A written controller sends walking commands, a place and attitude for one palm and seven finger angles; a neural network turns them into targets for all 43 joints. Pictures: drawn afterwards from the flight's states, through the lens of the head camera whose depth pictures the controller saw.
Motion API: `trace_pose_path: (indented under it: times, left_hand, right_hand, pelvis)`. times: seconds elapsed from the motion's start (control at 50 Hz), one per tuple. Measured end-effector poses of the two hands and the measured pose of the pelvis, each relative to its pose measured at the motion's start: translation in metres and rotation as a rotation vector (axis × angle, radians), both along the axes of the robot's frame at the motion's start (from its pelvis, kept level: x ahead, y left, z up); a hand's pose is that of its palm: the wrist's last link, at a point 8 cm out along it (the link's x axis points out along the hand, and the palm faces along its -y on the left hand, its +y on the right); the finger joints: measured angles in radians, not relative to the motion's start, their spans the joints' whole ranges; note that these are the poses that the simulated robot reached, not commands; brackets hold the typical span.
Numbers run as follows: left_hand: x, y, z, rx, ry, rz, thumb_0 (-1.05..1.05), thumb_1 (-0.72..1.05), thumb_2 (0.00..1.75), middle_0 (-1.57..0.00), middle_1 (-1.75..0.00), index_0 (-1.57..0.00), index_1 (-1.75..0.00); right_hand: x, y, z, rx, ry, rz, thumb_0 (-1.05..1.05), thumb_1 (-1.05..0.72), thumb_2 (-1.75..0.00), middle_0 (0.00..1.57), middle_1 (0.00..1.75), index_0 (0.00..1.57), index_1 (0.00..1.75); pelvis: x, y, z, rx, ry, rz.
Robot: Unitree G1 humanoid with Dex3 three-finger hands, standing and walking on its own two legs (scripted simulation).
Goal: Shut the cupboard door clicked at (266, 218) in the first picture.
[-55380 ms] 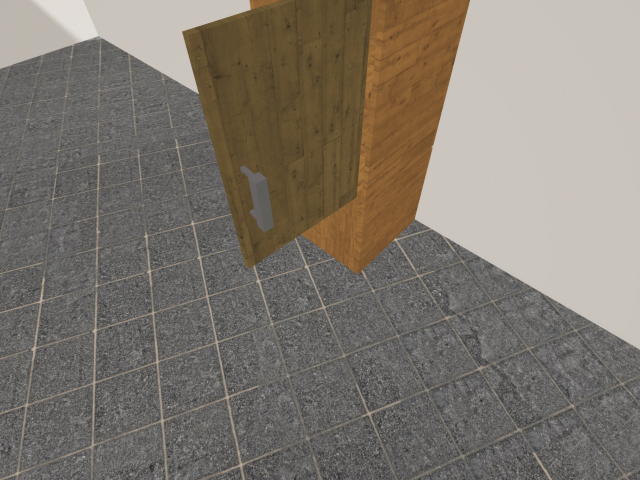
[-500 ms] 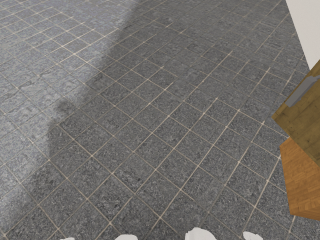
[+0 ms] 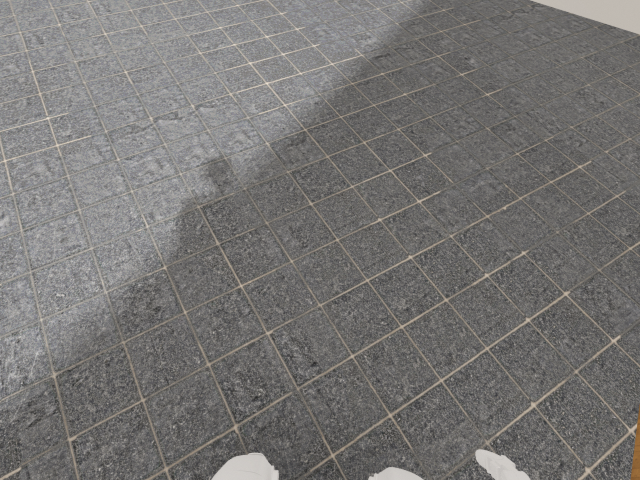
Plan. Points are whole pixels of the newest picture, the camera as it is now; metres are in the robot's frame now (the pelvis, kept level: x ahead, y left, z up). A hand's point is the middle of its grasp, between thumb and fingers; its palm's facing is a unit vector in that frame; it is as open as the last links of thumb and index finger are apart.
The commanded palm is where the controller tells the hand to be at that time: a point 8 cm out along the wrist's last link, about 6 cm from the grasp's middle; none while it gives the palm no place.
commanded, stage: walk to a spot facing it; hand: left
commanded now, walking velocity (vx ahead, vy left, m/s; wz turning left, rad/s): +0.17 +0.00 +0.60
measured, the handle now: out of the picture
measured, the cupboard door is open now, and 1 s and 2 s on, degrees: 37 37 37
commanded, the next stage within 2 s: turn to face it in 0.38 s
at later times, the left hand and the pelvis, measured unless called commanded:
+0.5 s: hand out of the picture +0.07 +0.18 -0.14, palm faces +0.31 -0.91 -0.26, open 7.4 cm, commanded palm none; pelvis +0.06 -0.03 +0.02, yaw +19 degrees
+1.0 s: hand out of the picture +0.06 +0.17 -0.15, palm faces +0.25 -0.94 -0.25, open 7.4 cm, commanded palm none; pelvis +0.09 -0.02 +0.01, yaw +8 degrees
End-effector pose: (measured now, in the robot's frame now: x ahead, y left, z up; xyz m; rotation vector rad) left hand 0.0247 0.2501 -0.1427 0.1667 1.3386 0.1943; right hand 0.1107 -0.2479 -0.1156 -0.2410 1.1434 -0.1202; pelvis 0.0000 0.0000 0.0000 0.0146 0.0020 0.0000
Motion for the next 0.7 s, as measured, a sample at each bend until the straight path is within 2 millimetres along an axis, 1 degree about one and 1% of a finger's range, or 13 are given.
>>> trace_pose_path:
  times: [0.06, 0.16, 0.22, 0.26, 0.28, 0.32, 0.36, 0.44, 0.48, 0.54, 0.6, 0.64, 0.7]
  left_hand:
    - [0.014, 0.006, 0.009, 0.013, -0.024, 0.023, 0.00, 0.90, 0.90, -0.20, -0.30, -0.20, -0.30]
    - [0.050, 0.006, 0.031, 0.037, -0.141, 0.036, 0.00, 0.90, 0.90, -0.20, -0.30, -0.20, -0.30]
    - [0.068, 0.000, 0.042, 0.062, -0.204, 0.042, 0.00, 0.90, 0.90, -0.20, -0.30, -0.20, -0.30]
    - [0.075, -0.004, 0.043, 0.088, -0.247, 0.049, 0.00, 0.90, 0.90, -0.20, -0.30, -0.20, -0.30]
    - [0.076, -0.006, 0.044, 0.100, -0.259, 0.059, 0.00, 0.90, 0.90, -0.20, -0.30, -0.20, -0.30]
    - [0.072, -0.012, 0.047, 0.110, -0.258, 0.089, 0.00, 0.90, 0.90, -0.20, -0.30, -0.20, -0.30]
    - [0.063, -0.017, 0.049, 0.109, -0.235, 0.126, 0.00, 0.90, 0.90, -0.20, -0.30, -0.20, -0.30]
    - [0.044, -0.026, 0.045, 0.084, -0.173, 0.191, 0.00, 0.90, 0.90, -0.20, -0.30, -0.20, -0.30]
    - [0.033, -0.029, 0.040, 0.066, -0.146, 0.227, 0.00, 0.90, 0.90, -0.20, -0.30, -0.20, -0.30]
    - [0.012, -0.028, 0.028, 0.040, -0.107, 0.288, 0.00, 0.90, 0.90, -0.20, -0.30, -0.20, -0.30]
    - [-0.011, -0.023, 0.009, 0.012, -0.050, 0.342, 0.00, 0.90, 0.90, -0.21, -0.30, -0.20, -0.30]
    - [-0.024, -0.023, 0.003, 0.002, 0.008, 0.358, 0.00, 0.90, 0.90, -0.20, -0.30, -0.20, -0.30]
    - [-0.033, -0.026, 0.005, -0.017, 0.074, 0.363, 0.00, 0.90, 0.90, -0.20, -0.30, -0.20, -0.30]
  right_hand:
    - [0.005, 0.003, 0.005, -0.009, 0.005, 0.021, 0.01, -0.91, -0.89, 0.20, 0.30, 0.20, 0.30]
    - [0.005, -0.001, 0.004, 0.006, 0.056, 0.052, 0.01, -0.91, -0.89, 0.20, 0.30, 0.20, 0.30]
    - [0.007, -0.011, -0.003, 0.022, 0.090, 0.060, 0.01, -0.90, -0.89, 0.20, 0.30, 0.20, 0.30]
    - [0.013, -0.020, -0.012, 0.034, 0.106, 0.066, 0.01, -0.90, -0.89, 0.20, 0.30, 0.20, 0.30]
    - [0.017, -0.024, -0.017, 0.035, 0.114, 0.072, 0.01, -0.90, -0.89, 0.20, 0.30, 0.20, 0.30]
    - [0.027, -0.029, -0.019, 0.030, 0.130, 0.093, 0.01, -0.90, -0.89, 0.20, 0.30, 0.20, 0.30]
    - [0.040, -0.031, -0.016, 0.027, 0.136, 0.113, 0.01, -0.91, -0.89, 0.20, 0.30, 0.20, 0.30]
    - [0.071, -0.024, -0.006, 0.027, 0.125, 0.170, 0.01, -0.91, -0.90, 0.20, 0.30, 0.20, 0.30]
    - [0.089, -0.015, -0.002, 0.024, 0.115, 0.213, 0.01, -0.91, -0.90, 0.20, 0.30, 0.19, 0.30]
    - [0.118, 0.006, 0.001, 0.008, 0.089, 0.284, 0.01, -0.91, -0.90, 0.20, 0.30, 0.19, 0.30]
    - [0.144, 0.030, 0.000, -0.010, 0.023, 0.345, 0.01, -0.91, -0.90, 0.20, 0.30, 0.19, 0.30]
    - [0.154, 0.045, 0.002, -0.008, -0.008, 0.362, 0.01, -0.91, -0.90, 0.20, 0.30, 0.19, 0.30]
    - [0.160, 0.062, 0.007, 0.010, -0.044, 0.358, 0.01, -0.91, -0.89, 0.20, 0.30, 0.20, 0.30]
  pelvis:
    - [0.004, -0.001, 0.007, -0.013, 0.005, 0.035]
    - [0.014, -0.010, 0.015, -0.028, 0.012, 0.091]
    - [0.024, -0.021, 0.015, -0.028, 0.013, 0.127]
    - [0.032, -0.031, 0.008, -0.009, 0.018, 0.155]
    - [0.035, -0.034, 0.006, -0.007, 0.015, 0.169]
    - [0.040, -0.036, 0.007, -0.009, 0.007, 0.206]
    - [0.046, -0.036, 0.011, -0.005, 0.004, 0.234]
    - [0.058, -0.035, 0.017, 0.013, 0.005, 0.292]
    - [0.062, -0.033, 0.018, 0.015, 0.005, 0.321]
    - [0.067, -0.025, 0.015, 0.010, 0.003, 0.352]
    - [0.072, -0.012, 0.004, -0.014, 0.000, 0.350]
    - [0.075, -0.009, 0.003, -0.002, -0.010, 0.332]
    - [0.078, -0.006, 0.008, -0.003, -0.025, 0.305]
